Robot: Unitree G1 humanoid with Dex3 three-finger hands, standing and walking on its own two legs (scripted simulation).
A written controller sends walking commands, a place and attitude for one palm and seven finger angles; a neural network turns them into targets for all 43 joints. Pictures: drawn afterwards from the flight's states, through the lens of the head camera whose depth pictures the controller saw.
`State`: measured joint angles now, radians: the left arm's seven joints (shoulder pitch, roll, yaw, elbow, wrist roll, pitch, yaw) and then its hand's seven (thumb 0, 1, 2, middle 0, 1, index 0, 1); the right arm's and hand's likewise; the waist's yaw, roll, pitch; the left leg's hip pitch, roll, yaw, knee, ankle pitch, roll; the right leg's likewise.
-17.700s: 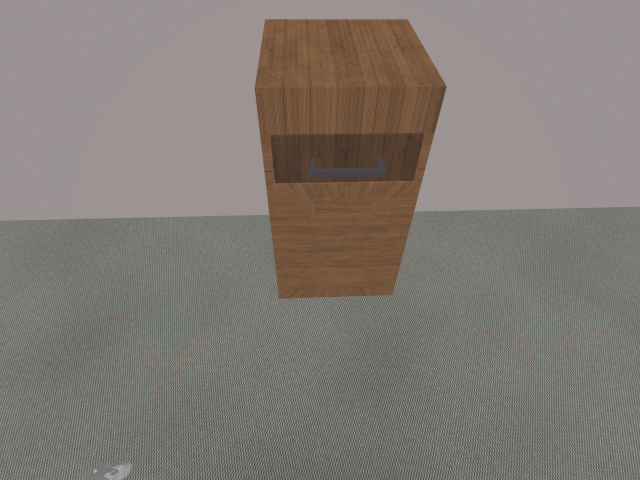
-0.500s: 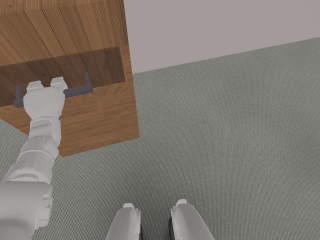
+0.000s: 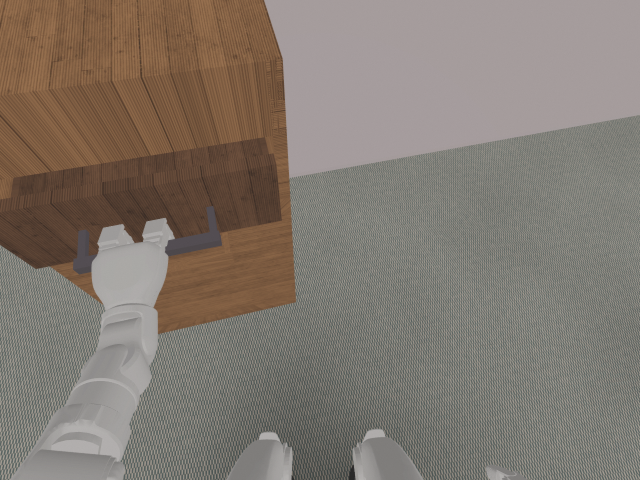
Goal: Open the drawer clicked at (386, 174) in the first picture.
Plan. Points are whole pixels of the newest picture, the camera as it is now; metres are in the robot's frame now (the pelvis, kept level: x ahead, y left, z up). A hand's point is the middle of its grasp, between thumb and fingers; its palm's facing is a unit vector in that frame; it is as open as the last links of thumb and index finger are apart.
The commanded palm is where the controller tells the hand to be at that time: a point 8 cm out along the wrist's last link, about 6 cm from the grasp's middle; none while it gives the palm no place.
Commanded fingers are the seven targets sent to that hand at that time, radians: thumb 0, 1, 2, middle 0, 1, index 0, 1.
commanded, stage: pull the drawer open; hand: left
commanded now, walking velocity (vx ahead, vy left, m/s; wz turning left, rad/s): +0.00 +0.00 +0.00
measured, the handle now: (149, 239) +0.44 +0.25 -0.04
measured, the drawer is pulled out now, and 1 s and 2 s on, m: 0.05 0.16 0.28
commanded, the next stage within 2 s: none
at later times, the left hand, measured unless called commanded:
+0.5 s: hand (151, 324) +0.32 +0.23 -0.07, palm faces -0.04 -0.07 -1.00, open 5.3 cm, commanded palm +0.28 +0.22 -0.02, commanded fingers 0.00 0.90 0.90 -0.40 -1.35 -0.40 -1.35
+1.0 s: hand (154, 366) +0.26 +0.22 -0.07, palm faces -0.04 -0.07 -1.00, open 5.3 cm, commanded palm +0.22 +0.21 -0.02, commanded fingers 0.00 0.90 0.90 -0.40 -1.35 -0.40 -1.35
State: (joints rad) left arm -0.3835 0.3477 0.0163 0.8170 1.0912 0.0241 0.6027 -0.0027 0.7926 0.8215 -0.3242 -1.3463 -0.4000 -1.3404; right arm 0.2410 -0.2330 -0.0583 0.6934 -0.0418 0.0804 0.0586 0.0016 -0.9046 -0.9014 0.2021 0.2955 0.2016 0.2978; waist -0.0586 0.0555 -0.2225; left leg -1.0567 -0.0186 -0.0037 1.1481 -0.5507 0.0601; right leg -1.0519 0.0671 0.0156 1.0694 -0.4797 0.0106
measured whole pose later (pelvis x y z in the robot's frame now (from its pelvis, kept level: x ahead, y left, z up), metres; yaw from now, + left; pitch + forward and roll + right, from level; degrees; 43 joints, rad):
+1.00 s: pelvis +0.00 -0.02 +0.00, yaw +1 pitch +22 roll -1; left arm 0.01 0.25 -0.07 0.51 1.11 0.10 0.62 -0.01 0.78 0.81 -0.32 -1.35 -0.40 -1.33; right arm 0.17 -0.22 -0.05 0.63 -0.04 0.05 0.04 0.01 -0.90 -0.90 0.20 0.30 0.20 0.30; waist -0.01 0.04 -0.24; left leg -0.96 -0.02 -0.01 1.13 -0.55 0.03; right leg -0.98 0.06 0.01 1.09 -0.50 -0.02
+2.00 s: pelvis -0.01 -0.04 -0.01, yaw +2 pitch +21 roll +0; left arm 0.50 0.23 -0.07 0.15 1.13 -0.02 0.62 0.00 0.77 0.79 -0.31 -1.35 -0.39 -1.28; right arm 0.11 -0.21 -0.02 0.53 -0.07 0.04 0.04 0.01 -0.90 -0.90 0.20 0.30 0.20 0.30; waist 0.04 0.04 -0.25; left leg -0.98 -0.02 -0.01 1.20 -0.58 0.00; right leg -1.01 0.07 0.00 1.20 -0.54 -0.05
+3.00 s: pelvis -0.03 -0.05 -0.02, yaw +3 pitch +20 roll +0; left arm 0.49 0.25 -0.09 0.14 1.11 -0.02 0.62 0.00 -0.39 0.35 -0.28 -1.21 -0.32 -1.21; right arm 0.12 -0.23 -0.02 0.53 -0.07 0.03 0.03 0.01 -0.90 -0.90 0.20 0.30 0.20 0.30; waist 0.05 0.05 -0.26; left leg -1.03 -0.03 -0.03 1.24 -0.57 0.00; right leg -1.05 0.06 -0.02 1.23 -0.53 -0.06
